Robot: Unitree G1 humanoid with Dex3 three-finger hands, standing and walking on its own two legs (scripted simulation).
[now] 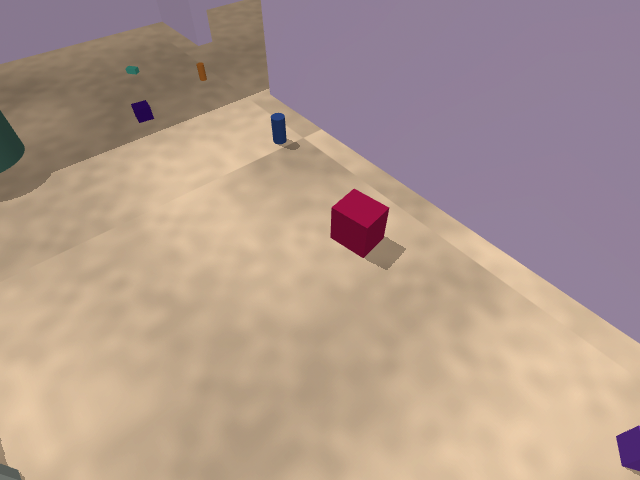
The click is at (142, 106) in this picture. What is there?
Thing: small box
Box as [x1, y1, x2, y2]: [131, 100, 153, 122]
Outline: 145,100 131,104 139,122 153,118 150,108
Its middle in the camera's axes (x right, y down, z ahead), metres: -1.03 -0.74 +2.27
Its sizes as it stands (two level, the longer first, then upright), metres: 0.086 0.086 0.078
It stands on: the floor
